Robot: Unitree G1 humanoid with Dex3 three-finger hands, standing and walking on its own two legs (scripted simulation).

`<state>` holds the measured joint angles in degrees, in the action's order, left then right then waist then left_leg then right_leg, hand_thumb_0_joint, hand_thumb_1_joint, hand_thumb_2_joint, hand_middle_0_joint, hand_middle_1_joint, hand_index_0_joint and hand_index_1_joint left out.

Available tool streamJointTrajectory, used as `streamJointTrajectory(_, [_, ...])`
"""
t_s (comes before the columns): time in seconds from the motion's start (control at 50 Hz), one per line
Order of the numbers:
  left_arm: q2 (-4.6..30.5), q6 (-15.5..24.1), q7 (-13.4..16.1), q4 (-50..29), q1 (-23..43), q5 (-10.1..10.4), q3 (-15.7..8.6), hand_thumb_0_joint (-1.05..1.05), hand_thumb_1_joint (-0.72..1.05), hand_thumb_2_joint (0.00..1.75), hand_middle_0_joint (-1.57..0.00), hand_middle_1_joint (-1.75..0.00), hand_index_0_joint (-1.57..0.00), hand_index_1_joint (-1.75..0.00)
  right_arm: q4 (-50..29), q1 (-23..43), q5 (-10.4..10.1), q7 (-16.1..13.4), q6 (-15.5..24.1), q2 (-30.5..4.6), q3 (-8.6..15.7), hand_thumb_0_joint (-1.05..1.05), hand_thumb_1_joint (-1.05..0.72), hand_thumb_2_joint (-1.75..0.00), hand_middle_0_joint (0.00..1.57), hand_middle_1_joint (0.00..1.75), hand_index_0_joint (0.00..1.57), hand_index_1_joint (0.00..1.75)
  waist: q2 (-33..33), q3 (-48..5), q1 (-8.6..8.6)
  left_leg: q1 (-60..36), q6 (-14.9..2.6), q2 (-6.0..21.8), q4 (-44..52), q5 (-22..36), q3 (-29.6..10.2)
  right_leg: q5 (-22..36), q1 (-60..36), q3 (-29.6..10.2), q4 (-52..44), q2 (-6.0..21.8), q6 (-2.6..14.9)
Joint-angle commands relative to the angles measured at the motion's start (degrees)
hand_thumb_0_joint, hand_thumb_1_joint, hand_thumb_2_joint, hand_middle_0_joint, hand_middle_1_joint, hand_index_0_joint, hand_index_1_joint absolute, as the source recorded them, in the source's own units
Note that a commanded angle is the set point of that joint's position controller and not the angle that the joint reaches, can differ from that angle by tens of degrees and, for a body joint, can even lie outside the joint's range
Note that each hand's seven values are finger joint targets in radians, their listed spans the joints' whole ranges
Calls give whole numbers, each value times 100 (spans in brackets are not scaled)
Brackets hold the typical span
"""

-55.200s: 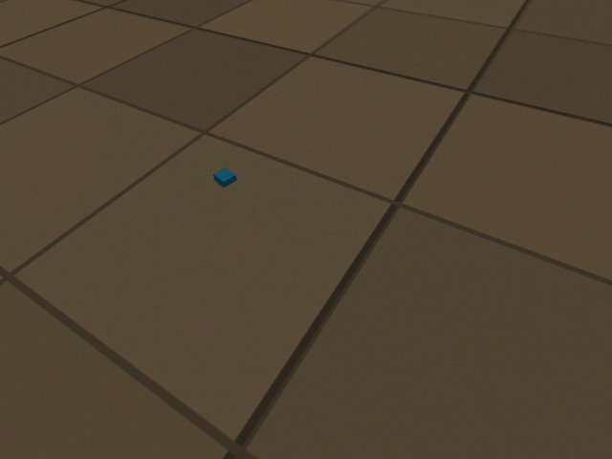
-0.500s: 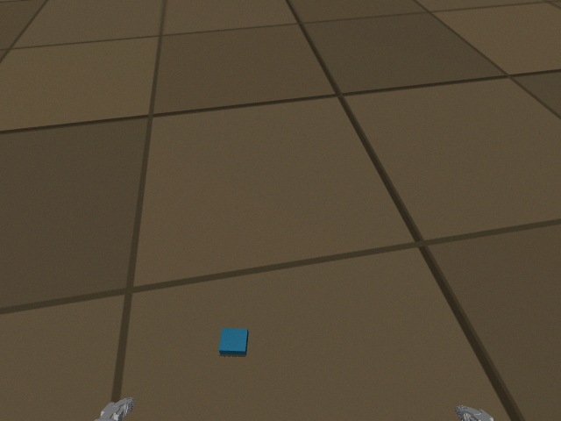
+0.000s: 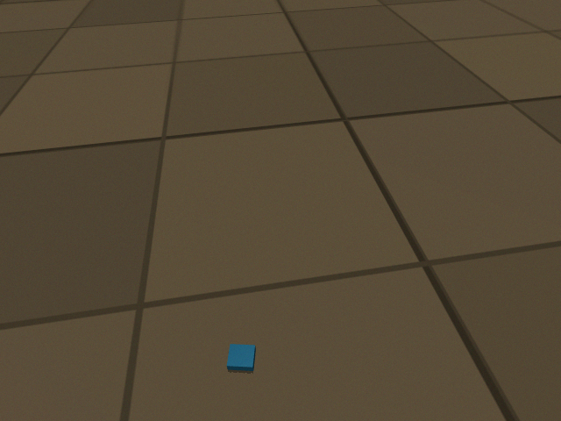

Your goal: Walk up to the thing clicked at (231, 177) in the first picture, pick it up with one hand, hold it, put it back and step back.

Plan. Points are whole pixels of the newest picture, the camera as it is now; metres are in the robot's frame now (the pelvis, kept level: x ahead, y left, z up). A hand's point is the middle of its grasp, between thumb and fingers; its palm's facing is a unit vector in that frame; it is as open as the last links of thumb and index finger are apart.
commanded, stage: stand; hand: left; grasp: from above
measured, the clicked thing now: (241, 357) +0.52 +0.18 -0.76
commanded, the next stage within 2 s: none
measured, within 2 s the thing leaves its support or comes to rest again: neither
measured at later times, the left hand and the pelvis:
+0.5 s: hand out of the picture +0.05 +0.23 -0.16, palm faces +0.02 -0.94 -0.34, open 7.3 cm; pelvis +0.00 -0.01 +0.00, yaw +0 degrees
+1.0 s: hand out of the picture +0.09 +0.22 -0.15, palm faces +0.02 -0.94 -0.34, open 7.3 cm; pelvis +0.02 -0.02 +0.00, yaw +0 degrees
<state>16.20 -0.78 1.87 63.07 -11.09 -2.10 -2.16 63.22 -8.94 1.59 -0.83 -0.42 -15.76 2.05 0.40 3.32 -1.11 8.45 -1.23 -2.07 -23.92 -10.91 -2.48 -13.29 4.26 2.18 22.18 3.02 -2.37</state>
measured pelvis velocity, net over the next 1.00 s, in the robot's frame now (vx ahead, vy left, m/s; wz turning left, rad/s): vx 0.02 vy -0.02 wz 0.01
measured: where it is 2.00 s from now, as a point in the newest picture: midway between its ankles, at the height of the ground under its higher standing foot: outside the picture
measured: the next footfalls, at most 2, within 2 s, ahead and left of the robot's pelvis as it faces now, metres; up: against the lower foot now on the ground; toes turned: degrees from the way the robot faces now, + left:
none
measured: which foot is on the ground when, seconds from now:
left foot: down 0.00-1.00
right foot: down 0.00-1.00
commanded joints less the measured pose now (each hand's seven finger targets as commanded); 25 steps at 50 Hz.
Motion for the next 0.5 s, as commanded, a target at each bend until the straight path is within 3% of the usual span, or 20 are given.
streamJointTrajectory(0.0, [1030,139,50,-221,214,15,-172,0,90,90,-20,-30,-20,-30,-317,259,-23,-87,141,-1159,215,0,-90,-90,20,30,20,30,183,33,30,253,-56,696,793,-280,-749,-28,234,-346,-494,298,229])
streamJointTrajectory(0.14, [1145,147,26,-104,285,27,-182,0,90,90,-20,-30,-20,-30,-243,265,-22,-65,140,-1199,188,0,-90,-90,20,30,20,30,95,98,27,424,-37,706,918,-467,-786,-210,183,-366,-550,320,256])
streamJointTrajectory(0.2, [1139,167,11,-94,306,37,-166,0,90,90,-20,-30,-20,-30,-238,309,-33,-59,157,-1219,176,0,-90,-90,20,30,20,30,120,39,34,329,-44,714,879,-255,-767,-87,209,-368,-581,338,259])
streamJointTrajectory(0.22, [1128,186,11,-85,265,34,-153,0,90,90,-20,-30,-20,-30,-241,351,-40,-51,168,-1207,171,0,-90,-90,20,30,20,30,-26,-22,8,159,-51,694,764,70,-710,23,204,-420,-659,392,266])
streamJointTrajectory(0.24, [1181,191,13,-85,338,39,-156,0,90,90,-20,-30,-20,-30,-226,266,-40,-46,164,-1205,162,0,-90,-90,20,30,20,30,-51,-73,85,147,-44,691,753,129,-676,10,212,-424,-654,393,262])
streamJointTrajectory(0.38, [1242,179,-2,-73,393,74,-162,0,90,90,-20,-30,-20,-30,-147,296,-38,-60,166,-1297,128,0,-90,-90,20,30,20,30,49,-225,74,-4,-53,734,747,266,-667,244,144,-422,-597,401,283])
streamJointTrajectory(0.42, [1224,177,-1,-35,405,78,-145,0,90,90,-20,-30,-20,-30,-136,287,-49,-49,154,-1262,106,0,-90,-90,20,30,20,30,-103,10,77,226,-33,715,790,174,-678,48,168,-412,-675,393,277])
streamJointTrajectory(0.46, [1239,192,-6,-53,423,83,-154,0,90,90,-20,-30,-20,-30,-130,314,-51,-55,177,-1285,104,0,-90,-90,20,30,20,30,-25,-199,51,23,-46,751,706,626,-646,374,50,-436,-642,436,295])
streamJointTrajectory(0.48, [1217,196,-13,-37,410,84,-144,0,90,90,-20,-30,-20,-30,-120,344,-59,-56,172,-1307,103,0,-90,-90,20,30,20,30,-11,-132,55,28,-33,736,694,544,-630,330,149,-432,-661,420,284])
